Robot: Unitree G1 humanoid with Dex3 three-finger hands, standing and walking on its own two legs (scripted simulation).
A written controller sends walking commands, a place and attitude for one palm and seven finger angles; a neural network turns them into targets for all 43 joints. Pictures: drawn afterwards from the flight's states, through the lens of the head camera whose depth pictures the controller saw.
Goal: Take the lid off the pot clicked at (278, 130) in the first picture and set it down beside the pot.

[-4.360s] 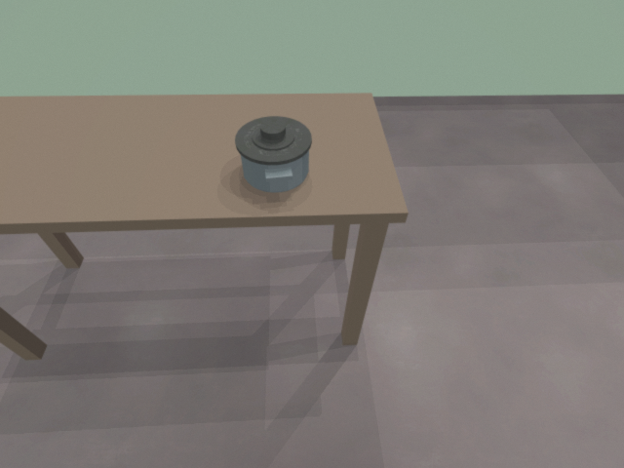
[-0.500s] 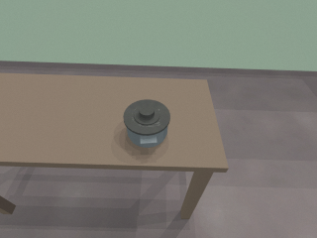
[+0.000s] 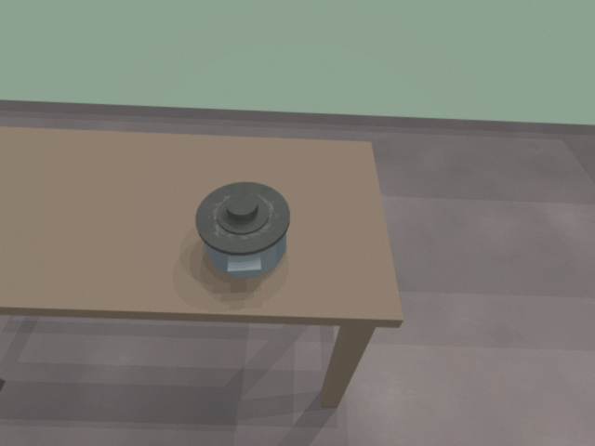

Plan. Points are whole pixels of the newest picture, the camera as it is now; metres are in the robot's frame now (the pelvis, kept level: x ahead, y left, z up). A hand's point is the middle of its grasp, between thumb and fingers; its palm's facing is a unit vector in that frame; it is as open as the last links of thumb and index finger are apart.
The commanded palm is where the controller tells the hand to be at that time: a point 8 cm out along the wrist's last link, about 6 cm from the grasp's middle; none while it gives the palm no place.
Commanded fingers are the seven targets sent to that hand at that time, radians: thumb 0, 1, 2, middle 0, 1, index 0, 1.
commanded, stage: come to a stop and stand still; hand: left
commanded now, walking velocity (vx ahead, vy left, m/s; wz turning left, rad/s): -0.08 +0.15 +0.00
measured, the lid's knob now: (242, 206) +0.46 +0.12 +0.04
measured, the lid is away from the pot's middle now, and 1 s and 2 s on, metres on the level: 0.00 0.00 0.00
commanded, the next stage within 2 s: look again from close up in 1.52 s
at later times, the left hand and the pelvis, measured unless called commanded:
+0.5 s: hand out of the picture +0.01 +0.17 -0.16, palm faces +0.01 -0.98 -0.19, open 7.3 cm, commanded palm none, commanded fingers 0.00 0.90 0.90 -0.20 -0.30 -0.20 -0.30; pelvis +0.01 +0.00 +0.01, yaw -1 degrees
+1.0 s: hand out of the picture +0.01 +0.23 -0.17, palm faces +0.01 -0.98 -0.19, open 7.3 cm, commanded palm none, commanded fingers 0.00 0.90 0.90 -0.20 -0.30 -0.20 -0.30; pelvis -0.01 +0.06 +0.01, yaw +0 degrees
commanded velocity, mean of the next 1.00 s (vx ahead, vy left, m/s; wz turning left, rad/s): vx -0.01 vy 0.02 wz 0.00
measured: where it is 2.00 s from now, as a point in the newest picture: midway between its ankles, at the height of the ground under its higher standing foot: outside the picture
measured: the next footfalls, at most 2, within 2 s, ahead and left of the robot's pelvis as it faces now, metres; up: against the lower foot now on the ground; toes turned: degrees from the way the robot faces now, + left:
none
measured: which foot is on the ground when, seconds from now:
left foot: down 0.00-1.00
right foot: down 0.00-1.00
